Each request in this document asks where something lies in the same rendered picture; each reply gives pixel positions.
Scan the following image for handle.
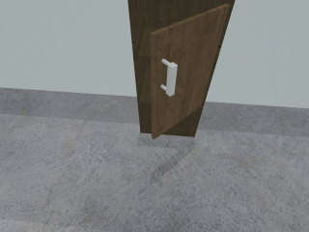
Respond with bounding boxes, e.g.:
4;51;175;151
160;59;178;97

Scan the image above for cupboard door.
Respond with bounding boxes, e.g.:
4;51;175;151
150;4;230;140

